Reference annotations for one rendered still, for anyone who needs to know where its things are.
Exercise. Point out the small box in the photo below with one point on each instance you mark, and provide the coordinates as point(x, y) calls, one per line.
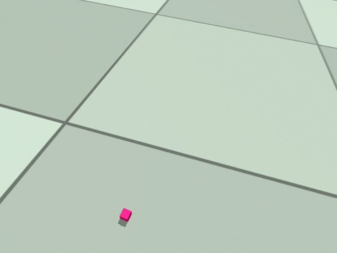
point(125, 214)

